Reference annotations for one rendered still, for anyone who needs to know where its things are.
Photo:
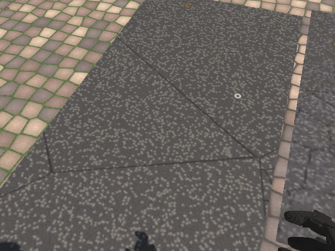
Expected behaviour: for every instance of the right robot hand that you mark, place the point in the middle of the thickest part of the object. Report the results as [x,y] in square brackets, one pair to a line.
[317,222]

